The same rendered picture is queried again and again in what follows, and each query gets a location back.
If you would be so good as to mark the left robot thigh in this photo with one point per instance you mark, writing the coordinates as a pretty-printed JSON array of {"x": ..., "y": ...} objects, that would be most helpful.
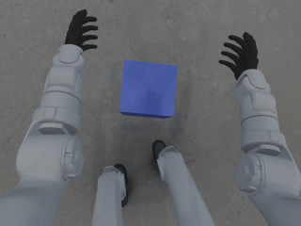
[{"x": 110, "y": 191}]

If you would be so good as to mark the left robot hand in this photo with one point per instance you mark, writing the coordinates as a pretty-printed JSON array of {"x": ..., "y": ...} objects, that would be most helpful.
[{"x": 76, "y": 30}]

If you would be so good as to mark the left robot upper arm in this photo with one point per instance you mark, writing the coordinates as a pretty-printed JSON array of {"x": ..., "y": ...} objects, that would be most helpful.
[{"x": 46, "y": 163}]

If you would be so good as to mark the right robot upper arm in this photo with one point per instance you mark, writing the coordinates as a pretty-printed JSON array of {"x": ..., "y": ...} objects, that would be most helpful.
[{"x": 273, "y": 184}]

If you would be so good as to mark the robot left forearm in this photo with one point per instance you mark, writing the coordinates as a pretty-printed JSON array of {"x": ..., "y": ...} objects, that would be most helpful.
[{"x": 61, "y": 97}]

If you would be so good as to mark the carton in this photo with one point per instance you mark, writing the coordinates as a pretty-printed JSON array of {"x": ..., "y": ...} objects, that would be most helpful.
[{"x": 148, "y": 89}]

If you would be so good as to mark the right robot hand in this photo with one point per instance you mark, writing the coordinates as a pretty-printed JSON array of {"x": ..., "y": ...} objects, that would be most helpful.
[{"x": 247, "y": 55}]

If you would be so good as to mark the robot right forearm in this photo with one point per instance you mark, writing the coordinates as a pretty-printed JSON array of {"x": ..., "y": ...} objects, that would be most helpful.
[{"x": 258, "y": 115}]

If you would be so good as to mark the robot right shin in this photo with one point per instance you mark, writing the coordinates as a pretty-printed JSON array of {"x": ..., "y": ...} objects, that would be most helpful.
[{"x": 169, "y": 149}]

